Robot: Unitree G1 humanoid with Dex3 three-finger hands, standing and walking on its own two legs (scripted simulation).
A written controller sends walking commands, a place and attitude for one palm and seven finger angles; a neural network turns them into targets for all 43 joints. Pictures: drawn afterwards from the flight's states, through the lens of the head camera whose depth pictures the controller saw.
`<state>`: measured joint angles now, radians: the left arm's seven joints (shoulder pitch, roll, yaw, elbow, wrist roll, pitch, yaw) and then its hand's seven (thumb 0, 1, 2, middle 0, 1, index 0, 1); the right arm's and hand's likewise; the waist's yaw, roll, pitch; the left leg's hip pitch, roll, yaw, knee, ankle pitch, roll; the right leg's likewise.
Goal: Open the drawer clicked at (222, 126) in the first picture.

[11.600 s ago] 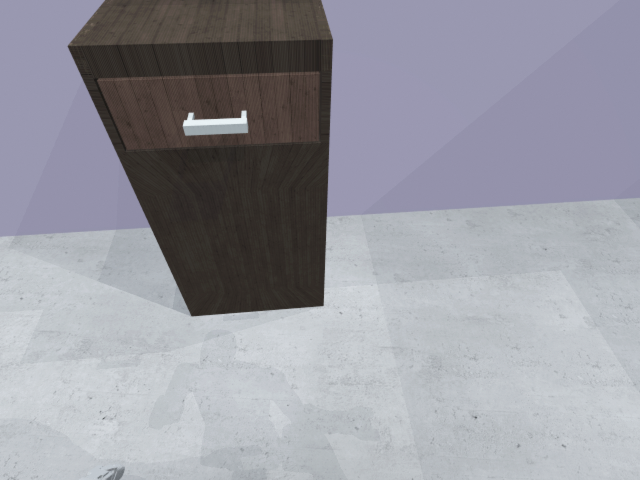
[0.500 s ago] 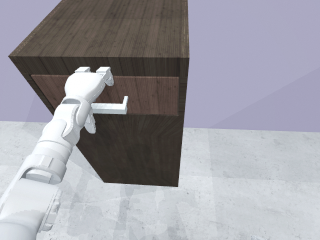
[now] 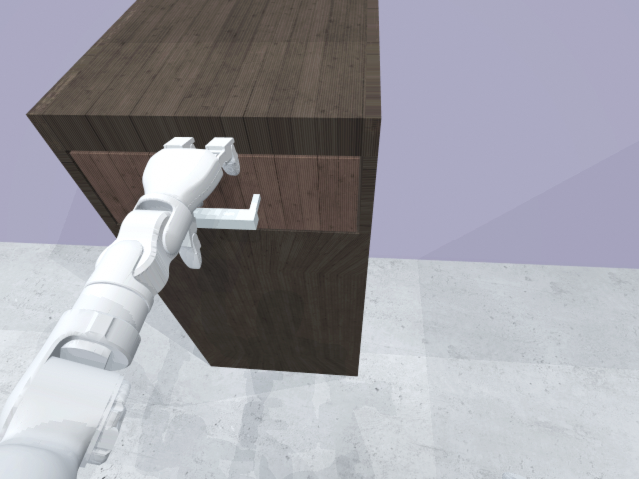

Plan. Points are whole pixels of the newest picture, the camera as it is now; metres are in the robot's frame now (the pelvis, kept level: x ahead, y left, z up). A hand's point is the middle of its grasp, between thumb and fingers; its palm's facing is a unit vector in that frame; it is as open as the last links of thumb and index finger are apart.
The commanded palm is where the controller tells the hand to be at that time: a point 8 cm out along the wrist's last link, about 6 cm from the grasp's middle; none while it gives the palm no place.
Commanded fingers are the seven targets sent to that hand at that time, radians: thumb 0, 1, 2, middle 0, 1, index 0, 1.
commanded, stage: move the hooked fingers above the handle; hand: left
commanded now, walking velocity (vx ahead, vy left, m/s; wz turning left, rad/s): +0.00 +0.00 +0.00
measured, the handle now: (218, 208) +0.49 +0.19 +0.04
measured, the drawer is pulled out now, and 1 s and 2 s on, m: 0.00 0.00 0.00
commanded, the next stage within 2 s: lower the fingers behind the handle in 0.14 s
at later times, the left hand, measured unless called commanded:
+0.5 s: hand (197, 216) +0.44 +0.19 +0.08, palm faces -0.05 -0.03 -1.00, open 13.8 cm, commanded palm +0.42 +0.20 +0.14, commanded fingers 0.00 -0.50 0.30 -0.30 -1.20 -0.30 -1.20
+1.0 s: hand (200, 231) +0.44 +0.20 +0.04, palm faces -0.04 -0.03 -1.00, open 13.8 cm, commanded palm +0.42 +0.21 +0.10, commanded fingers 0.00 -0.50 0.30 -0.30 -1.20 -0.30 -1.20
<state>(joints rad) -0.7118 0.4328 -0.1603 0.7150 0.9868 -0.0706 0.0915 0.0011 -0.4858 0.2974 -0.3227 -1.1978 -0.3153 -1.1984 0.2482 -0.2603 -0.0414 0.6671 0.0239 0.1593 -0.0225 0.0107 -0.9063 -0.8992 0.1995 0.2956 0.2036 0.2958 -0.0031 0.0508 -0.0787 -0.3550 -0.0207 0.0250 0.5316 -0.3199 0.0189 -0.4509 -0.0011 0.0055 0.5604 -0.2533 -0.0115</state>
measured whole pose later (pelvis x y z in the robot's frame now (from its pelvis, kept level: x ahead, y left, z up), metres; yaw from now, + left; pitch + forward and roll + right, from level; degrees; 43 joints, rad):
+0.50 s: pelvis +0.00 +0.00 +0.00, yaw +0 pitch +10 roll +1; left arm -0.68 0.45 -0.13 0.74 1.00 -0.11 0.11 0.00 -0.49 0.30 -0.32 -1.20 -0.31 -1.20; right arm 0.27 -0.27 -0.05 0.66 0.02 0.16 -0.03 0.01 -0.91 -0.90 0.20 0.30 0.20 0.30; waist -0.01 0.04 -0.08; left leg -0.39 -0.01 0.03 0.56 -0.33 0.01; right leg -0.48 0.01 0.00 0.58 -0.26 -0.02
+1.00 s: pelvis +0.00 +0.00 -0.01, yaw +0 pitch +12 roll +0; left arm -0.67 0.44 -0.10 0.84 1.05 -0.12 0.22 0.00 -0.48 0.30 -0.32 -1.20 -0.31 -1.20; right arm 0.28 -0.25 -0.05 0.67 0.01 0.15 -0.02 0.01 -0.91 -0.90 0.20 0.30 0.20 0.30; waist -0.03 0.04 -0.10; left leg -0.47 -0.01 0.03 0.62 -0.36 0.02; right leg -0.56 0.01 0.01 0.63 -0.28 -0.01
